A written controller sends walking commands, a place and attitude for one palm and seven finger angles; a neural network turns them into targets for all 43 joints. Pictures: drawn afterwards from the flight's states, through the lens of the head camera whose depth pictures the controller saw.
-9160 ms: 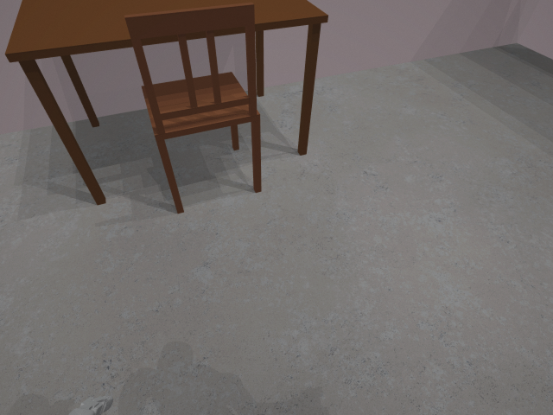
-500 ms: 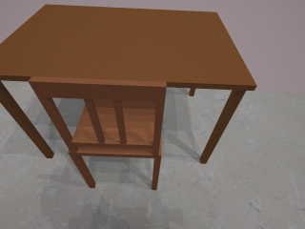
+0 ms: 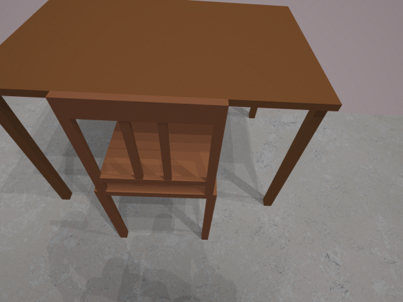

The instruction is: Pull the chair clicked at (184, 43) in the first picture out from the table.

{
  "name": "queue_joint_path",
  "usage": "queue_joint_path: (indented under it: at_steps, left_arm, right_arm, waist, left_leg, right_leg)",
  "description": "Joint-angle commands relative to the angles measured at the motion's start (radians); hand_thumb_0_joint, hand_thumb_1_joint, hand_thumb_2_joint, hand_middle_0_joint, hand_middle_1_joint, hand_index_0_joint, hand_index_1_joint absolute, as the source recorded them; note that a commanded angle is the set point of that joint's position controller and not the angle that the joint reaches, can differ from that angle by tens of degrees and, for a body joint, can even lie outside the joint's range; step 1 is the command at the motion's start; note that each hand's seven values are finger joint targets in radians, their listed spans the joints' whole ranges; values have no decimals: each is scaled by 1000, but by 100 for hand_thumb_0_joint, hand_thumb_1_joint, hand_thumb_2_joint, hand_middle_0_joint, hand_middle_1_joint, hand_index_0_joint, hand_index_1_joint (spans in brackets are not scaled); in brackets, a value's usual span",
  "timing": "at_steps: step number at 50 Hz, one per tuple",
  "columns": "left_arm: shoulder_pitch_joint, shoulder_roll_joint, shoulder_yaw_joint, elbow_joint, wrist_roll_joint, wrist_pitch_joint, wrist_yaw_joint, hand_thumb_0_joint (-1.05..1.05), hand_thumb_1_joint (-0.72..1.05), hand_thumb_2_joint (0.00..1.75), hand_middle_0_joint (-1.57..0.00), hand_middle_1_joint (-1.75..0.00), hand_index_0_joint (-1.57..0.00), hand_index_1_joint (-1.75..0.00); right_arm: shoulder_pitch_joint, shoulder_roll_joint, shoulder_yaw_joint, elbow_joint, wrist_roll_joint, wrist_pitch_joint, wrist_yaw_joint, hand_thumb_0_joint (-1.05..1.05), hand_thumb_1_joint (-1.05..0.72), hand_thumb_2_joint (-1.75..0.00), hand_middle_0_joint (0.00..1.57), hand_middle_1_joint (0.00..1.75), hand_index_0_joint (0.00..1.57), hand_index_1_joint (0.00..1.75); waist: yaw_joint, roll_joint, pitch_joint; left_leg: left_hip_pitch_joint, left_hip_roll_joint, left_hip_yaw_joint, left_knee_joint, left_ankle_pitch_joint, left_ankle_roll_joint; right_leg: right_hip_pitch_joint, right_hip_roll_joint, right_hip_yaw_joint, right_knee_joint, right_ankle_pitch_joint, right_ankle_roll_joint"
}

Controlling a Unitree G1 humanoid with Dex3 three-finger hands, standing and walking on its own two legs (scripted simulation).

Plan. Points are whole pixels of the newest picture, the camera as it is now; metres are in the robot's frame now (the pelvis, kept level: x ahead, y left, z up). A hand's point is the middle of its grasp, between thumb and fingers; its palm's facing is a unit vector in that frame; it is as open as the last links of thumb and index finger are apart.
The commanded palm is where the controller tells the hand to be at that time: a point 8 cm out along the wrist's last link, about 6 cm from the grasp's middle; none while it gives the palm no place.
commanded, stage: look again from close up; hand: left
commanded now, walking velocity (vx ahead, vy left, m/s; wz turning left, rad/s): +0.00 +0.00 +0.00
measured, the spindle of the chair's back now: (132, 151) +0.51 +0.23 -0.09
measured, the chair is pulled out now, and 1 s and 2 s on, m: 0.00 0.00 0.00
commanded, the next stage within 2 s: shuffle to correct the standing spot in 0.28 s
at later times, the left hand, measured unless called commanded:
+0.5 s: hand out of the picture -0.01 +0.15 -0.18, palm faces +0.01 -0.99 -0.17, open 7.4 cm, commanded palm none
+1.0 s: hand out of the picture +0.05 +0.10 -0.18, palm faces +0.07 -0.98 -0.16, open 7.4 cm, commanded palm none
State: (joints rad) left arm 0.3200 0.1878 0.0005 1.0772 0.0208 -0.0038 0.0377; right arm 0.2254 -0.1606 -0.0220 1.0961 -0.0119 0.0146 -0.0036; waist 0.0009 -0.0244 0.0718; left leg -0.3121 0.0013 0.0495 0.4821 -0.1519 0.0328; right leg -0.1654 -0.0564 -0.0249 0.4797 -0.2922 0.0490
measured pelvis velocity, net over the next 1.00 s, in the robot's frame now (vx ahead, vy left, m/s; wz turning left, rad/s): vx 0.09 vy -0.06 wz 0.00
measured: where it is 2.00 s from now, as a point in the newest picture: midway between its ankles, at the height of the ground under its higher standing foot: outside the picture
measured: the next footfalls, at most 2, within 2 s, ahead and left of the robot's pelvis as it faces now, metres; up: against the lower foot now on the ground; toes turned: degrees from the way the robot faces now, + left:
left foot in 1.34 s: +0.14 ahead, +0.04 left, +0.00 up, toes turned -1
right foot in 1.62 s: +0.12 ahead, -0.13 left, +0.00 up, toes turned -2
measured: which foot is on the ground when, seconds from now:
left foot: down 0.00-1.00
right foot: down 0.00-1.00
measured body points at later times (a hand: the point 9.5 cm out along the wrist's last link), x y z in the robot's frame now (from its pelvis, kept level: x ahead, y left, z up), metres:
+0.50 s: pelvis +0.01 -0.01 +0.00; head +0.02 -0.01 +0.45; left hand -0.01 +0.20 -0.16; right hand +0.02 -0.24 -0.16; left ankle +0.07 +0.10 -0.74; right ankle -0.02 -0.15 -0.74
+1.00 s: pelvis +0.09 -0.06 -0.01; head +0.12 -0.05 +0.44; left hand +0.04 +0.15 -0.17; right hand +0.10 -0.28 -0.17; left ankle +0.07 +0.08 -0.74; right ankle -0.01 -0.15 -0.72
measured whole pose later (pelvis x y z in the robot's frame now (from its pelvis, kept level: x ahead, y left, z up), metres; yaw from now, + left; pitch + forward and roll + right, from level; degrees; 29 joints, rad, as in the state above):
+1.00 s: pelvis +0.09 -0.06 -0.01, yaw +0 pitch +0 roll +1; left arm 0.36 0.11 0.02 1.13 0.01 0.00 0.04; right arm 0.25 -0.14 -0.02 1.13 -0.01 -0.02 -0.05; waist 0.00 -0.02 0.05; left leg -0.22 0.06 0.08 0.56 -0.32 -0.03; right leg -0.12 -0.02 -0.06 0.63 -0.42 -0.01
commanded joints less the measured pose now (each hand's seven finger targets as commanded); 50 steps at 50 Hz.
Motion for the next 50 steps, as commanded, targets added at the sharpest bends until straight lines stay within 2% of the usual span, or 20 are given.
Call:
queue_joint_path:
  at_steps: [1, 6, 12, 19, 21, 25, 30, 33, 36, 39, 41, 42, 43, 44, 45, 46, 47, 48, 49, 50]
  left_arm:
    - [85, 81, 15, -12, 1, -10, 2, 0, 90, 90, -20, -30, -20, -30]
    - [102, 72, 14, 1, 2, -10, 3, 0, 90, 90, -20, -30, -20, -30]
    - [95, 64, 15, 6, 2, -15, 4, 0, 90, 90, -20, -30, -20, -30]
    - [95, 55, 15, 11, 0, -20, 6, 0, 90, 90, -20, -30, -20, -30]
    - [97, 48, 12, 26, 0, -21, 2, 0, 90, 90, -20, -30, -20, -30]
    - [102, 45, 19, 29, 6, -8, -5, 0, 90, 90, -20, -30, -20, -30]
    - [134, 36, 28, 25, 8, -6, -17, 0, 90, 90, -20, -30, -20, -30]
    - [148, 32, 31, 21, 7, -10, -21, 0, 90, 90, -20, -30, -20, -30]
    - [172, 47, 41, 25, 3, -14, -20, 0, 90, 90, -20, -30, -20, -30]
    - [207, 75, 53, 38, 3, -14, -12, 0, 90, 90, -20, -30, -20, -30]
    - [199, 57, 50, 37, 7, -17, -7, 0, 90, 90, -20, -30, -20, -30]
    - [186, 48, 45, 36, 4, -19, -3, 0, 90, 90, -20, -30, -20, -30]
    - [166, 36, 40, 32, 0, -21, 1, 0, 90, 90, -20, -30, -20, -30]
    - [164, 17, 32, 27, -4, -25, 4, 0, 90, 90, -20, -30, -20, -30]
    - [141, 8, 26, 18, -11, -28, 9, 0, 90, 90, -20, -30, -20, -30]
    - [130, 3, 27, 14, -18, -26, 14, 0, 90, 90, -20, -30, -20, -30]
    - [117, 6, 28, 15, -20, -18, 18, 0, 90, 90, -20, -30, -20, -30]
    - [119, 3, 30, 17, -20, -12, 17, 0, 90, 90, -20, -30, -20, -30]
    - [125, 1, 31, 17, -16, -11, 14, 0, 90, 90, -20, -30, -20, -30]
    - [139, 17, 37, 22, -10, -13, 13, 0, 90, 90, -20, -30, -20, -30]
  right_arm:
    - [23, -127, -20, -30, 6, -19, -6, 0, -90, -90, 20, 30, 20, 30]
    - [36, -117, -20, -16, 6, -16, -6, 0, -90, -90, 20, 30, 20, 30]
    - [49, -103, -18, -4, 9, -17, -6, 0, -90, -90, 20, 30, 20, 30]
    - [50, -91, -13, 3, 9, -22, -8, 0, -90, -90, 20, 30, 20, 30]
    - [65, -90, -11, 19, 5, -21, -9, 0, -90, -90, 20, 30, 20, 30]
    - [62, -101, -22, 20, -4, -8, -12, 0, -90, -90, 20, 30, 20, 30]
    - [85, -110, -34, 16, -8, -13, -18, 0, -90, -90, 20, 30, 20, 30]
    - [101, -107, -38, 12, -5, -23, -22, 0, -90, -90, 20, 30, 20, 30]
    - [90, -79, -31, 3, -4, -32, -26, 0, -90, -90, 20, 30, 20, 30]
    - [29, -42, -21, -22, -8, -43, -27, 0, -90, -90, 20, 30, 20, 30]
    - [23, -34, -20, -24, -8, -47, -30, 0, -90, -90, 20, 30, 20, 30]
    - [43, -27, -13, -12, -5, -49, -30, 0, -90, -90, 20, 30, 20, 30]
    - [102, -32, -9, 15, -3, -53, -34, 0, -90, -90, 20, 30, 20, 30]
    - [172, -69, -13, 47, -4, -54, -41, 0, -90, -90, 20, 30, 20, 30]
    - [236, -103, -19, 68, -2, -51, -50, 0, -90, -90, 20, 30, 20, 30]
    - [235, -108, -17, 76, 4, -46, -55, 0, -90, -90, 20, 30, 20, 30]
    - [183, -104, -13, 71, 9, -39, -55, 0, -90, -90, 20, 30, 20, 30]
    - [134, -107, -13, 52, 6, -34, -54, 0, -90, -90, 20, 30, 20, 30]
    - [101, -108, -17, 30, 7, -31, -55, 0, -90, -90, 20, 30, 20, 30]
    - [75, -98, -21, 11, 9, -26, -56, 0, -90, -90, 20, 30, 20, 30]
  waist:
    - [4, 72, -7]
    - [6, 58, -4]
    - [0, 17, -1]
    - [-2, 23, -13]
    - [-10, 13, -26]
    - [-11, 45, 64]
    - [-6, 87, 74]
    - [-4, 59, 47]
    - [8, -51, 19]
    - [27, -178, 30]
    - [17, -133, 29]
    - [5, -72, 14]
    - [-25, -8, -18]
    - [-40, 84, -73]
    - [-58, 179, -115]
    - [-43, 286, -110]
    - [-20, 298, -56]
    - [-5, 236, -23]
    - [3, 169, 1]
    - [6, 89, 16]
  left_leg:
    - [63, 102, -153, -180, -206, 2]
    - [63, 98, -149, -189, -218, 0]
    - [85, 91, -126, -157, -145, -4]
    - [114, 85, -102, -122, -44, -9]
    - [130, 88, -108, -136, -135, -9]
    - [54, 103, -140, -180, -376, -6]
    - [24, 132, -164, -192, -416, 14]
    - [42, 138, -151, -145, -310, 23]
    - [0, 88, -45, 22, -123, 8]
    - [-141, 32, 67, 200, -150, -12]
    - [-128, 41, 67, 188, -205, -13]
    - [-50, 47, 68, 115, -98, -12]
    - [93, 62, 42, 37, 149, -3]
    - [260, 115, -15, 63, 465, 24]
    - [353, 189, -76, 72, 756, 64]
    - [363, 240, -118, 43, 963, 95]
    - [323, 263, -124, 14, 1033, 101]
    - [283, 249, -107, 7, 918, 85]
    - [257, 208, -83, 23, 795, 55]
    - [217, 162, -46, 47, 651, 19]
  right_leg:
    - [-89, -30, 31, -93, -31, -48]
    - [-93, -31, 32, -99, -35, -50]
    - [-104, -36, 47, -115, -16, -52]
    - [-103, -45, 62, -121, 38, -54]
    - [-103, -35, 52, -130, -46, -53]
    - [-160, -13, 38, -121, -219, -60]
    - [-160, 2, 17, -71, -184, -73]
    - [-141, -3, 21, -65, -109, -82]
    - [-54, -43, 86, -117, -23, -109]
    - [72, -135, 184, -133, 286, -173]
    - [99, -144, 162, -72, 521, -198]
    - [87, -125, 120, -21, 645, -176]
    - [37, -77, 55, 66, 736, -133]
    - [-50, -31, 9, 154, 663, -93]
    - [-103, 4, -31, 208, 471, -64]
    - [-119, 19, -41, 215, 160, -50]
    - [-127, 18, -17, 173, -69, -53]
    - [-108, 9, -8, 87, -72, -55]
    - [-93, 5, -11, -9, 61, -52]
    - [-72, -12, 20, -41, 339, -57]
